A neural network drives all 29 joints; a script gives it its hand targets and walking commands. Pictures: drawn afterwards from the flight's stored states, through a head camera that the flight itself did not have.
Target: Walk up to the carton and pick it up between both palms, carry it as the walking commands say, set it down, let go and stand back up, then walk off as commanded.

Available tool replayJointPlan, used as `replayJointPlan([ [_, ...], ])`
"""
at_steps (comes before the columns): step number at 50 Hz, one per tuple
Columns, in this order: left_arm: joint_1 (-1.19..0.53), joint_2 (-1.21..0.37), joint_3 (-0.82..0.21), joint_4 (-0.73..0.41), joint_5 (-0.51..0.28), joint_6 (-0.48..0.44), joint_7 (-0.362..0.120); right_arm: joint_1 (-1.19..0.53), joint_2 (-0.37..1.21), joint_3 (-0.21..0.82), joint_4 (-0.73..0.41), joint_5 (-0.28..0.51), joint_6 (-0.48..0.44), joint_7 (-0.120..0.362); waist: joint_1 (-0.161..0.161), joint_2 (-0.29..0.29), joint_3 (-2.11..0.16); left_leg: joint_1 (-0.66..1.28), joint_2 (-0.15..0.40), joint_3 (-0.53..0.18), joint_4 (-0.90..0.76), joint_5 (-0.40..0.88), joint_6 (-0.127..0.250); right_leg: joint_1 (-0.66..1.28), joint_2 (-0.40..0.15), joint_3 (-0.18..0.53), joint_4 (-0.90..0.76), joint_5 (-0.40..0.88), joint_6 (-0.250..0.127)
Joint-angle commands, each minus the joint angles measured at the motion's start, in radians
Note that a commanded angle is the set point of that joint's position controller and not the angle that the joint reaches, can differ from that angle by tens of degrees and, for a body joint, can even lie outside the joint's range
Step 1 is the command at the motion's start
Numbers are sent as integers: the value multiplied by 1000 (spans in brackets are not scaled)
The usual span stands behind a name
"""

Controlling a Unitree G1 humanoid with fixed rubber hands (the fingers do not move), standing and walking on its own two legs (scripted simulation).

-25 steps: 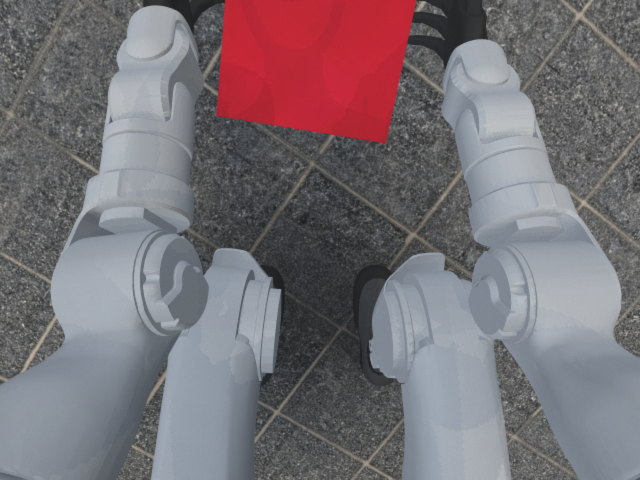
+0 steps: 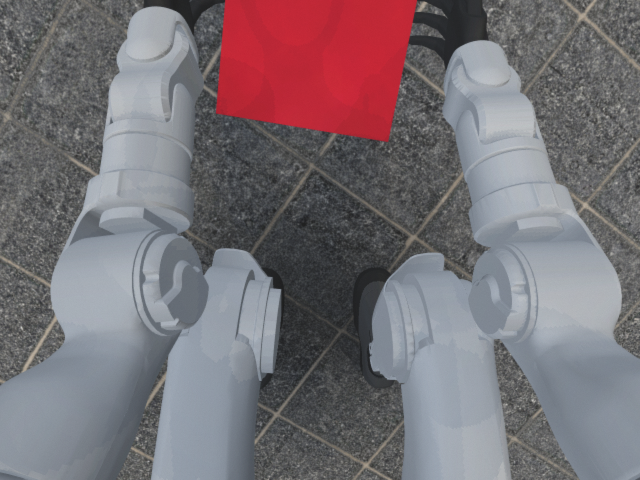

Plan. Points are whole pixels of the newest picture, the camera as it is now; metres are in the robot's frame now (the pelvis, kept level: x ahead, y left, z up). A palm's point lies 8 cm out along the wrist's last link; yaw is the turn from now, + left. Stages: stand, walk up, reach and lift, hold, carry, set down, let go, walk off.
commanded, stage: set down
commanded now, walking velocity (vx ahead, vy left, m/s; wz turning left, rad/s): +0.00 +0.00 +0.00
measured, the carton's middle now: (311, 30) +0.55 +0.02 -0.27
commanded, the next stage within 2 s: none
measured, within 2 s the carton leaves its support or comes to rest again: rests again in 0.36 s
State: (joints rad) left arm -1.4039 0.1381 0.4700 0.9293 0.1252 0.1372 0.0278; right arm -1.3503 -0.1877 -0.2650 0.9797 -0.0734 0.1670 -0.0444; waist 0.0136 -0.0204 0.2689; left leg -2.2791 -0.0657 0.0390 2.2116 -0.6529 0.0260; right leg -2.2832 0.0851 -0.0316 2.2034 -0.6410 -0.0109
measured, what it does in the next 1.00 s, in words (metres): stands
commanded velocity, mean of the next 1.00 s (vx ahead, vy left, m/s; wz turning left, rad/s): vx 0.00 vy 0.00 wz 0.00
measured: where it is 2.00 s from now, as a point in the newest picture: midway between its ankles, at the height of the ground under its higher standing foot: (317, 346)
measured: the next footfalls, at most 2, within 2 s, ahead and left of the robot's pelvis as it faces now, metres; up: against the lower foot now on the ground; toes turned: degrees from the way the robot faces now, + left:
none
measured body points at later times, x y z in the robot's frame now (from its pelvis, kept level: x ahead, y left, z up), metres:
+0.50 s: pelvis +0.00 +0.00 +0.00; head +0.37 +0.01 +0.25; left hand +0.52 +0.16 -0.21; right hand +0.52 -0.14 -0.21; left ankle +0.09 +0.10 -0.34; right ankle +0.09 -0.10 -0.34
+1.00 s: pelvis -0.02 +0.00 -0.01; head +0.35 +0.01 +0.25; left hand +0.52 +0.17 -0.19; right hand +0.53 -0.17 -0.18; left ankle +0.09 +0.10 -0.34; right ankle +0.09 -0.10 -0.34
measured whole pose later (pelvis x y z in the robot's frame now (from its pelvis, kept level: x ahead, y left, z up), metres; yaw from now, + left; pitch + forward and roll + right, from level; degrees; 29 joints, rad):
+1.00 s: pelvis -0.02 +0.00 -0.01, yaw +0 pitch +32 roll -1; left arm -1.39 0.26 0.25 1.05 -0.04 0.06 0.11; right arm -1.34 -0.28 -0.21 0.98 0.16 0.05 -0.13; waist 0.01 -0.02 0.43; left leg -2.18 -0.06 0.04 2.26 -0.64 0.03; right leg -2.18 0.08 -0.04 2.24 -0.63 -0.01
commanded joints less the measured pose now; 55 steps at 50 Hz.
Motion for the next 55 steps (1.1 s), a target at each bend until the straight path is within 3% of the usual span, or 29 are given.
replayJointPlan([
  [1,-121,-682,-233,303,96,75,-239,-299,676,117,30,5,-22,174,0,42,-649,329,-54,-80,-134,348,-6,376,43,46,-138,364,15],
  [2,-122,-683,-239,304,91,72,-237,-280,666,108,39,-3,-24,168,-20,46,-664,332,-55,-80,-129,341,-8,389,42,47,-136,366,14],
  [5,-106,-660,-232,291,93,65,-228,-281,642,98,41,-6,-30,165,-14,47,-658,337,-54,-81,-127,358,-8,364,44,45,-139,371,17],
  [6,-105,-640,-231,305,97,65,-223,-272,637,96,43,4,-32,163,2,63,-670,350,-50,-78,-135,349,-10,379,46,48,-140,371,17],
  [8,-102,-611,-219,298,96,57,-215,-280,598,91,44,-3,-37,153,-5,40,-674,338,-49,-79,-128,351,-13,391,41,48,-139,375,21],
  [9,-99,-581,-220,295,90,49,-207,-282,581,93,45,9,-43,146,7,33,-687,355,-48,-78,-126,358,-14,389,43,44,-130,381,25],
  [14,-87,-442,-214,292,78,18,-161,-239,439,55,61,4,-73,106,-9,43,-712,373,-39,-75,-120,364,-26,409,40,43,-133,401,32],
  [15,-89,-398,-213,287,74,6,-146,-218,379,30,62,-6,-82,92,-31,50,-715,393,-36,-80,-124,371,-30,398,38,32,-129,400,35],
  [17,-116,-311,-210,264,56,-21,-116,-224,320,32,60,17,-106,67,-10,41,-756,415,-35,-82,-115,409,-34,421,36,39,-120,448,35],
  [19,-102,-172,-216,268,25,-48,-74,-191,159,-1,70,28,-132,27,-36,60,-777,445,-30,-88,-109,451,-45,428,28,36,-114,480,36],
  [21,-77,43,-190,256,-2,-78,-18,-133,-48,-25,75,39,-152,-28,-39,73,-798,457,-30,-86,-107,460,-55,447,18,40,-115,485,36],
  [23,-102,145,-217,208,-52,-107,17,-138,-134,-10,77,65,-170,-60,-52,67,-829,478,-30,-88,-109,490,-57,470,11,38,-112,514,39],
  [25,-131,182,-256,169,-107,-129,36,-148,-140,30,75,106,-180,-73,-61,61,-870,502,-21,-96,-98,525,-49,472,3,45,-101,545,42],
  [29,-124,249,-278,204,-181,-145,57,-153,-145,96,101,177,-184,-76,-23,18,-897,489,-3,-100,-92,519,-31,473,-10,63,-90,534,45],
  [30,-115,242,-292,217,-192,-144,55,-134,-151,104,124,182,-183,-75,-36,15,-884,477,2,-99,-92,511,-31,470,-14,63,-92,527,44],
  [32,-104,272,-279,230,-196,-143,59,-137,-184,100,106,179,-186,-81,-27,-1,-893,443,7,-97,-86,499,-30,486,-20,71,-91,530,45],
  [33,-117,298,-264,237,-188,-142,58,-156,-177,115,96,189,-184,-80,-7,-18,-877,408,11,-97,-85,483,-28,487,-22,80,-93,528,49],
  [34,-144,285,-288,213,-210,-145,56,-167,-189,115,83,191,-187,-79,-23,-4,-906,423,13,-98,-78,500,-28,496,-22,80,-90,541,47],
  [35,-138,296,-282,210,-209,-143,55,-177,-191,122,68,192,-186,-80,-12,-23,-901,410,14,-101,-79,487,-25,486,-24,81,-89,525,49],
  [37,-152,297,-300,186,-218,-146,59,-170,-193,122,64,206,-185,-78,-13,3,-927,439,18,-91,-84,491,-25,501,-25,78,-91,526,46],
  [39,-152,304,-297,176,-225,-142,59,-166,-190,130,56,201,-180,-79,-14,-23,-945,436,19,-92,-86,486,-21,521,-26,75,-96,524,47],
  [44,-151,317,-329,26,-266,-132,77,-173,-186,162,-98,243,-171,-94,-6,-33,-1244,592,8,-68,-102,550,-17,717,-15,61,-106,591,46],
  [45,-151,311,-331,-15,-276,-124,78,-169,-195,157,-143,241,-166,-96,-26,-39,-1312,618,4,-63,-113,557,-16,753,-10,51,-120,604,45],
  [46,-143,320,-340,-58,-282,-118,82,-173,-206,162,-174,246,-154,-102,-14,-33,-1418,696,-1,-59,-115,595,-17,806,-8,47,-116,630,46],
  [47,-156,333,-342,-106,-302,-110,88,-174,-213,165,-213,241,-144,-108,-27,-47,-1488,707,-6,-47,-125,583,-18,871,-4,41,-127,632,44],
  [50,-183,355,-362,-172,-303,-61,109,-185,-219,191,-235,267,-82,-121,-20,-25,-1632,836,-8,-30,-172,502,-18,947,-2,13,-166,538,39],
  [52,-251,323,-390,-297,-327,-25,118,-258,-218,201,-358,299,-42,-126,-29,-8,-1706,910,-11,-25,-201,465,-12,984,-1,11,-209,486,27],
  [54,-279,312,-414,-319,-351,17,120,-321,-217,220,-391,321,-4,-128,-24,-11,-1717,960,-12,-35,-235,423,-3,995,-3,6,-227,435,20],
  [55,-290,298,-433,-377,-368,34,123,-347,-238,208,-467,327,6,-130,-30,5,-1777,1008,-15,-38,-222,474,0,1020,1,15,-221,479,13],
])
